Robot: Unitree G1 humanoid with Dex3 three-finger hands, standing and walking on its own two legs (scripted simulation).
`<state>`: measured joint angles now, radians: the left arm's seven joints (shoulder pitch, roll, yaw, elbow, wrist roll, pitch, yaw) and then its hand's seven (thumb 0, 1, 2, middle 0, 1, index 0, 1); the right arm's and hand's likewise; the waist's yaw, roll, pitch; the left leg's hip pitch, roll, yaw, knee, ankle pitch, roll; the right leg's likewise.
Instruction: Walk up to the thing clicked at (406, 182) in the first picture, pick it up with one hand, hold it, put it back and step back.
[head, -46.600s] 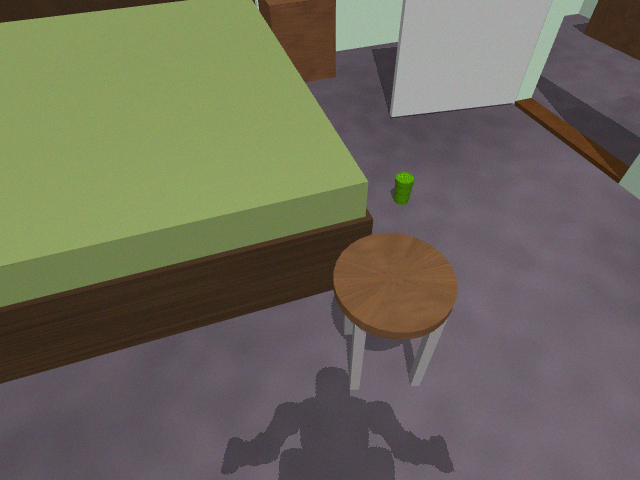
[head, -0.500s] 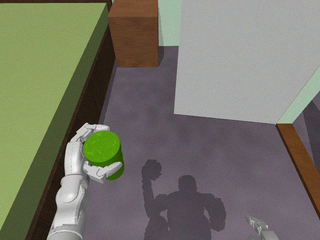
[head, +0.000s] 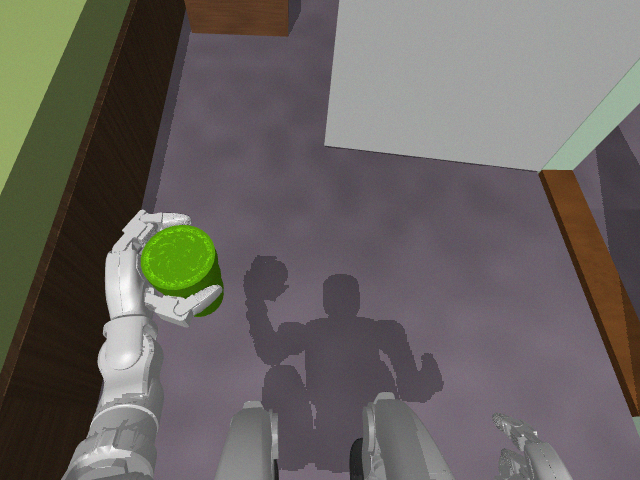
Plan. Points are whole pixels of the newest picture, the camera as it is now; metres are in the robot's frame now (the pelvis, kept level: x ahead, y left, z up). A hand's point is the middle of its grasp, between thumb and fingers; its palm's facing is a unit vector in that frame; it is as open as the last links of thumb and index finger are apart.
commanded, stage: crouch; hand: left
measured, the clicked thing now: (191, 277) +0.39 +0.18 -0.05
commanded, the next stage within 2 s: lower in 1.36 s
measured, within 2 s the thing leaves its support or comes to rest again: neither
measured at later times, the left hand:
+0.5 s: hand (206, 302) +0.43 +0.20 -0.25, palm faces +0.16 -0.99 -0.02, open 11.1 cm
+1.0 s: hand (214, 304) +0.47 +0.21 -0.38, palm faces +0.15 -0.99 +0.00, open 11.1 cm
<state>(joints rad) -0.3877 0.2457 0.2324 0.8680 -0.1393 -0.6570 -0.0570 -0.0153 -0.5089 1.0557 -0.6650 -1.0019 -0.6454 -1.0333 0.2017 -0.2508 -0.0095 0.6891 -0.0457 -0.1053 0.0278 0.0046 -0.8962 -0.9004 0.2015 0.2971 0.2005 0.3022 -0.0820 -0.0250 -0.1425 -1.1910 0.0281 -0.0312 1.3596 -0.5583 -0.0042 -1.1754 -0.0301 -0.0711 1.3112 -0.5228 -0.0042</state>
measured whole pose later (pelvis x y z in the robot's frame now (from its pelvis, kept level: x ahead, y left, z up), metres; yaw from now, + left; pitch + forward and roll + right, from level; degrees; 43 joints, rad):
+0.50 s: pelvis -0.04 +0.00 -0.20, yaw -3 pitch +34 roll -5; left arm -0.71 0.40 0.42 1.17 -0.06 -0.79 -0.08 -0.02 -0.51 1.06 -0.67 -0.99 -0.65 -1.02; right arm 0.11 -0.25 0.04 0.73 -0.11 -0.05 0.10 0.00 -0.92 -0.91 0.20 0.30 0.20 0.30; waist -0.15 -0.03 -0.15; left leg -1.97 0.02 -0.06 2.06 -0.70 0.01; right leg -1.95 -0.04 -0.07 2.00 -0.65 -0.01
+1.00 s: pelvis -0.06 +0.01 -0.30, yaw -7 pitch +29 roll -9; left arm -0.87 0.63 0.54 1.31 -0.01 -0.76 -0.11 -0.02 -0.52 1.07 -0.68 -0.98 -0.66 -1.01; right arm 0.13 -0.29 0.18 0.71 -0.17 0.00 0.11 0.00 -0.91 -0.90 0.20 0.30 0.20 0.30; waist -0.26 -0.07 0.02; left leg -2.25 0.02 -0.12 2.41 -0.68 0.02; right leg -2.19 -0.04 -0.12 2.28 -0.60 0.01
